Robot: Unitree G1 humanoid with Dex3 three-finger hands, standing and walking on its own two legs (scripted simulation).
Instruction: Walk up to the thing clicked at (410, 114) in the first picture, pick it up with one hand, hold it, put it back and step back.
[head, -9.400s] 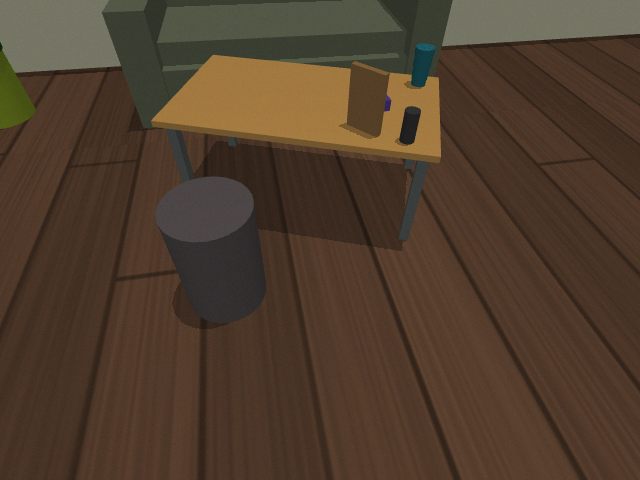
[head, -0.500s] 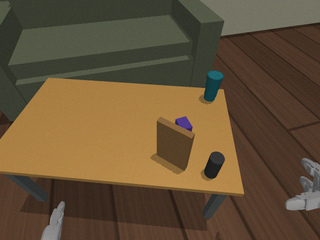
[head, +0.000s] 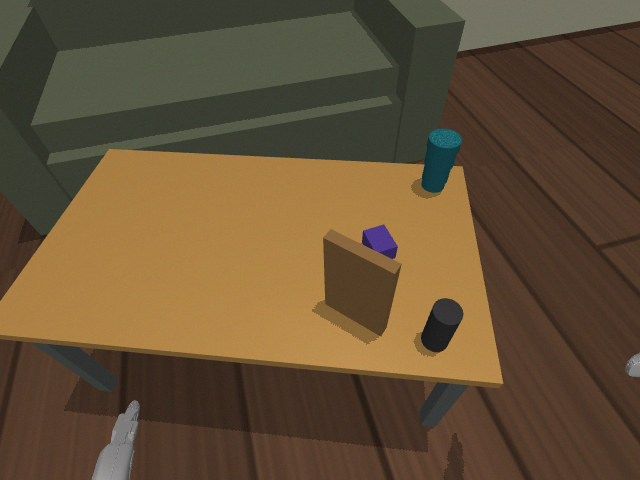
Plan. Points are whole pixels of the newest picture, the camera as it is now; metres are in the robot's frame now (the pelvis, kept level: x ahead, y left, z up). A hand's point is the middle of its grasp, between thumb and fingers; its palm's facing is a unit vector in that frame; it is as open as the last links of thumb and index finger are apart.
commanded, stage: go down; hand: right
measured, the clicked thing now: (440, 326) +0.44 -0.20 -0.22
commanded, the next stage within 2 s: approach in 0.66 s
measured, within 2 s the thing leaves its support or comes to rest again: neither
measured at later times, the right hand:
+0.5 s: hand out of the picture +0.35 -0.37 +0.06, palm faces +0.20 +0.97 -0.10, open 17.7 cm
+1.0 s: hand out of the picture +0.36 -0.38 +0.05, palm faces +0.20 +0.98 -0.02, open 17.7 cm
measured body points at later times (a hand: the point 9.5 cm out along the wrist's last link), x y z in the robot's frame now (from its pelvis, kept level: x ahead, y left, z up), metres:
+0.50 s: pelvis +0.00 +0.00 +0.00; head +0.05 -0.02 +0.44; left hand +0.15 +0.27 -0.07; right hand +0.33 -0.43 +0.07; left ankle +0.02 +0.13 -0.71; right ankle -0.01 -0.13 -0.71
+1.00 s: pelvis +0.00 -0.01 -0.01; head +0.08 -0.04 +0.43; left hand +0.15 +0.25 -0.07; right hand +0.35 -0.43 +0.05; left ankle +0.02 +0.13 -0.71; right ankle -0.01 -0.13 -0.71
